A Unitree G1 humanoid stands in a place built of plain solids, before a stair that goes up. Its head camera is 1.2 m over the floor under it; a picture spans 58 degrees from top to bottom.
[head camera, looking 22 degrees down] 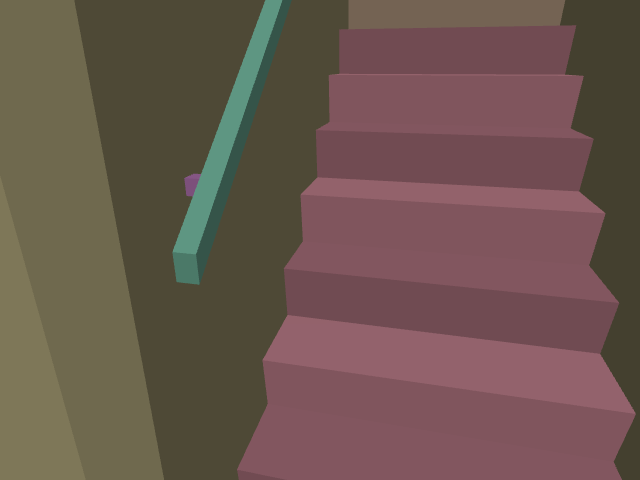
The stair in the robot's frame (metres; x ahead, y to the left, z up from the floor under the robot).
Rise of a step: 0.19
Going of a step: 0.23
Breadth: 1.00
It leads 13 degrees to the right of straight ahead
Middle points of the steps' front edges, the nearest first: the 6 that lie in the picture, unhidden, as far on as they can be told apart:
0.96 -0.31 0.38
1.19 -0.37 0.57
1.41 -0.42 0.76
1.65 -0.47 0.96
1.89 -0.53 1.16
2.11 -0.58 1.35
